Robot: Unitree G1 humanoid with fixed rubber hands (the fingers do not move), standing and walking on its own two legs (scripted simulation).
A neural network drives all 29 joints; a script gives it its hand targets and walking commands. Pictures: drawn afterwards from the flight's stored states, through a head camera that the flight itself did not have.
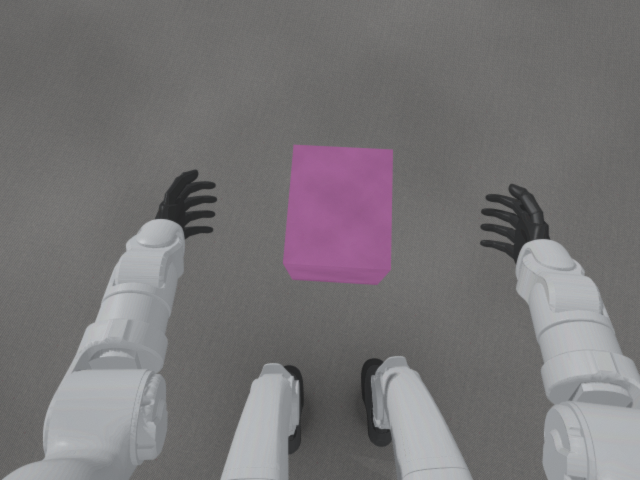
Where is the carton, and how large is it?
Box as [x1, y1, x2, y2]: [283, 145, 392, 284]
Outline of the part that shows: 293,145 283,264 292,279 377,284 390,269 392,149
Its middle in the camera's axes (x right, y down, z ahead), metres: +0.05 -0.04 +1.00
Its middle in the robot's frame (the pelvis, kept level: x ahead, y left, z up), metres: +0.57 -0.04 -0.56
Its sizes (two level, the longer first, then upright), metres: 0.287 0.235 0.239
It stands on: the floor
